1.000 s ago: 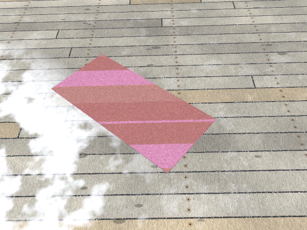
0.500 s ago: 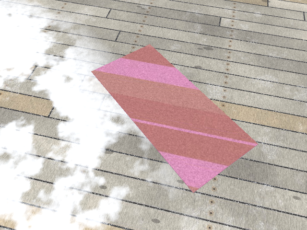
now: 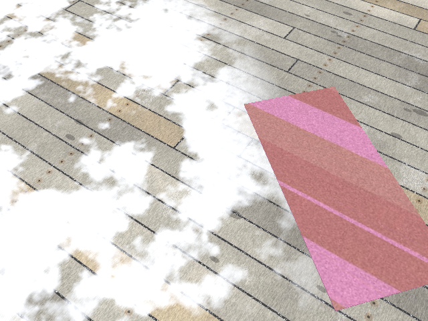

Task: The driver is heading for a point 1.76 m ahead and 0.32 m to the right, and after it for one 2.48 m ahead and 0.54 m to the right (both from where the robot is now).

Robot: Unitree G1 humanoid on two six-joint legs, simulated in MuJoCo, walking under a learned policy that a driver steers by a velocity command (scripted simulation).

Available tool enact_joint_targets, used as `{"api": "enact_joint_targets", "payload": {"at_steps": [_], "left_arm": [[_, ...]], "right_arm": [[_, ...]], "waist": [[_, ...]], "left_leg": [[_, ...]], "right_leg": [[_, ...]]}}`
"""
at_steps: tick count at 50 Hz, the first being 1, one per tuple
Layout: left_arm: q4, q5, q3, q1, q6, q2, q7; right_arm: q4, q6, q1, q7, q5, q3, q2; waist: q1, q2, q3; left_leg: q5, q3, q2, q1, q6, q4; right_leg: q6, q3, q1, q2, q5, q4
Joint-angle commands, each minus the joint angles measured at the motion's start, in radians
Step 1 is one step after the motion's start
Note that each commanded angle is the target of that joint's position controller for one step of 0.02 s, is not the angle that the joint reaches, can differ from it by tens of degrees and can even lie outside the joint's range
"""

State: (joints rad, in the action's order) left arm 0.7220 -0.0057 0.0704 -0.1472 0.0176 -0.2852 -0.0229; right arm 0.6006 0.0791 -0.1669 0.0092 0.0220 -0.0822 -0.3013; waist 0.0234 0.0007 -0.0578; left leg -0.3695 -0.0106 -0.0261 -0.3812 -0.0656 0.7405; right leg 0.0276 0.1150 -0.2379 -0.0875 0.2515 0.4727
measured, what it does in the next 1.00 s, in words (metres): walks ahead: left foot, then right foot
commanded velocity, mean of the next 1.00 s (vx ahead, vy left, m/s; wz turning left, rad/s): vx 0.18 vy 0.00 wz -0.13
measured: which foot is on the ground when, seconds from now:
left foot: up 0.00-0.04, down 0.06-0.48, up 0.50-0.78, down 0.80-1.00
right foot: down 0.00-0.06, up 0.08-0.44, down 0.46-0.80, up 0.82-1.00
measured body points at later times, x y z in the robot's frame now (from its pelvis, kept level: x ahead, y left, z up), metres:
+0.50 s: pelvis +0.02 +0.02 -0.01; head +0.03 +0.01 +0.44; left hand +0.10 +0.30 -0.12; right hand +0.21 -0.21 -0.11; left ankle +0.00 +0.13 -0.74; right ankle +0.01 -0.10 -0.74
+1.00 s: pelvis +0.19 +0.06 +0.00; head +0.23 +0.07 +0.45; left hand +0.39 +0.31 -0.10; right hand +0.24 -0.23 -0.10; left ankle +0.20 +0.17 -0.74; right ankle +0.16 -0.07 -0.66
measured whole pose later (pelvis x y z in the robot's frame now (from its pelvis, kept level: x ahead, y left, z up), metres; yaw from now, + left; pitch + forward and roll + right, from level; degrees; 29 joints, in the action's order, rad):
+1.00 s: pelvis +0.19 +0.06 +0.00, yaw -14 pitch +1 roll +1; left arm 0.66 -0.02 0.09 -0.24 0.00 -0.33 -0.02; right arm 0.74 -0.07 -0.23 0.00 -0.02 -0.06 -0.26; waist -0.01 -0.05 -0.04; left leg -0.23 -0.08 0.00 -0.19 0.02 0.40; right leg 0.05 -0.06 -0.55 -0.02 0.37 1.10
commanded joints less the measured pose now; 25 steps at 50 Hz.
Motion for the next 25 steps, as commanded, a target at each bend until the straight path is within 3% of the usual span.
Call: {"api": "enact_joint_targets", "payload": {"at_steps": [1, 2, 3, 4, 5, 6, 7, 8, 11, 13, 15, 17, 20, 21, 22, 23, 24, 25], "left_arm": [[-0.045, -0.027, 0.06, 0.022, -0.013, -0.204, 0.003], [-0.023, -0.028, 0.053, -0.023, -0.018, -0.173, 0.006], [-0.028, 0.007, 0.038, -0.047, -0.021, -0.121, 0.01], [-0.086, 0.046, 0.015, 0.004, -0.025, -0.077, 0.007], [-0.091, 0.024, 0.032, 0.069, -0.026, -0.134, 0.0], [-0.083, 0.002, 0.041, 0.071, -0.021, -0.156, -0.001], [-0.061, 0.001, 0.044, 0.049, -0.016, -0.15, -0.006], [-0.049, 0.009, 0.046, 0.04, -0.01, -0.154, -0.011], [-0.031, 0.008, 0.037, -0.011, -0.007, -0.121, -0.004], [-0.032, 0.006, 0.023, 0.001, -0.006, -0.094, -0.002], [-0.025, 0.007, 0.008, 0.001, -0.004, -0.071, 0.006], [-0.022, 0.003, 0.005, 0.003, -0.002, -0.081, 0.013], [-0.012, -0.004, 0.005, -0.027, -0.008, -0.102, 0.016], [-0.008, -0.005, 0.006, -0.039, -0.014, -0.111, 0.015], [-0.006, -0.01, 0.005, -0.061, -0.023, -0.113, 0.014], [0.003, -0.016, 0.003, -0.1, -0.033, -0.113, 0.013], [0.023, -0.018, 0.02, -0.134, -0.044, -0.166, 0.012], [0.035, -0.02, 0.033, -0.197, -0.061, -0.194, 0.02]], "right_arm": [[-0.069, -0.01, -0.03, 0.009, 0.0, -0.035, -0.093], [-0.056, -0.01, -0.068, 0.002, -0.002, -0.047, -0.117], [-0.06, -0.014, -0.11, -0.012, -0.001, -0.073, -0.208], [-0.088, -0.027, -0.092, -0.018, -0.026, -0.077, -0.286], [-0.08, -0.05, -0.12, -0.01, -0.049, -0.063, -0.225], [-0.065, -0.064, -0.075, -0.011, -0.048, -0.045, -0.189], [-0.062, -0.07, -0.015, -0.017, -0.033, -0.038, -0.161], [-0.062, -0.069, 0.025, -0.022, -0.018, -0.026, -0.135], [-0.053, -0.068, 0.053, -0.032, -0.029, -0.008, -0.111], [-0.04, -0.069, 0.055, -0.033, -0.031, -0.005, -0.107], [-0.022, -0.071, 0.062, -0.032, -0.038, 0.008, -0.076], [0.011, -0.075, 0.046, -0.022, -0.048, 0.016, -0.068], [0.042, -0.077, 0.034, -0.014, -0.031, 0.005, -0.123], [0.052, -0.078, 0.018, -0.014, -0.028, 0.001, -0.138], [0.054, -0.082, 0.021, -0.017, -0.027, 0.003, -0.128], [0.047, -0.091, 0.047, -0.019, -0.027, 0.009, -0.103], [0.017, -0.106, 0.062, -0.02, -0.024, 0.013, -0.071], [-0.005, -0.127, 0.117, -0.02, -0.015, 0.016, -0.054]], "waist": [[-0.028, -0.179, 0.131], [-0.039, -0.122, 0.145], [-0.033, 0.095, 0.169], [-0.03, 0.325, 0.169], [-0.106, 0.215, 0.235], [-0.073, 0.17, 0.185], [-0.045, 0.131, 0.159], [-0.033, 0.128, 0.142], [-0.004, 0.128, 0.161], [-0.015, 0.128, 0.153], [-0.025, 0.136, 0.153], [-0.042, 0.147, 0.132], [-0.034, 0.13, 0.07], [-0.035, 0.126, 0.039], [-0.027, 0.109, 0.012], [-0.013, 0.065, -0.013], [-0.026, -0.063, -0.027], [0.01, -0.18, -0.038]], "left_leg": [[0.142, -0.069, 0.038, 0.095, 0.062, -0.252], [0.26, -0.039, 0.047, 0.222, 0.098, -0.352], [0.569, 0.202, -0.117, 0.414, 0.166, -0.381], [0.842, 0.511, -0.358, 0.46, 0.376, -0.35], [0.763, 0.496, -0.374, 0.403, 0.453, -0.379], [0.682, 0.386, -0.308, 0.358, 0.395, -0.382], [0.597, 0.316, -0.242, 0.33, 0.33, -0.381], [0.596, 0.282, -0.214, 0.305, 0.298, -0.379], [0.644, 0.218, -0.173, 0.247, 0.292, -0.385], [0.579, 0.212, -0.162, 0.248, 0.286, -0.385], [0.501, 0.197, -0.165, 0.227, 0.284, -0.39], [0.412, 0.205, -0.173, 0.189, 0.288, -0.402], [-0.161, 0.242, -0.152, 0.104, 0.254, -0.456], [-0.288, 0.26, -0.147, 0.088, 0.239, -0.458], [-0.345, 0.269, -0.146, 0.069, 0.224, -0.433], [-0.319, 0.245, -0.125, 0.033, 0.205, -0.356], [-0.283, 0.115, -0.027, -0.032, 0.156, -0.249], [-0.167, -0.024, 0.067, -0.101, 0.1, -0.049]], "right_leg": [[-0.177, -0.126, 0.128, -0.214, -0.408, -0.02], [-0.116, -0.076, 0.055, -0.18, -0.321, 0.063], [-0.02, 0.02, -0.158, -0.091, -0.044, 0.299], [0.055, -0.001, -0.431, 0.052, 0.424, 0.53], [0.057, -0.137, -0.426, 0.048, 0.442, 0.686], [0.045, -0.158, -0.423, 0.026, 0.366, 0.72], [0.04, -0.165, -0.419, 0.015, 0.287, 0.689], [0.046, -0.163, -0.407, 0.014, 0.226, 0.663], [0.065, -0.143, -0.291, 0.038, 0.116, 0.603], [0.064, -0.145, -0.247, 0.03, 0.093, 0.461], [0.057, -0.142, -0.155, 0.016, 0.087, 0.325], [0.05, -0.125, -0.072, 0.02, 0.084, 0.228], [0.0, -0.054, 0.011, 0.077, 0.031, 0.087], [-0.024, -0.045, 0.006, 0.092, 0.082, 0.086], [-0.059, -0.077, 0.003, 0.074, 0.119, 0.077], [-0.106, -0.14, 0.009, 0.039, 0.14, 0.045], [-0.179, -0.277, -0.01, -0.015, 0.305, -0.026], [-0.263, -0.517, 0.026, -0.118, 0.452, -0.178]]}}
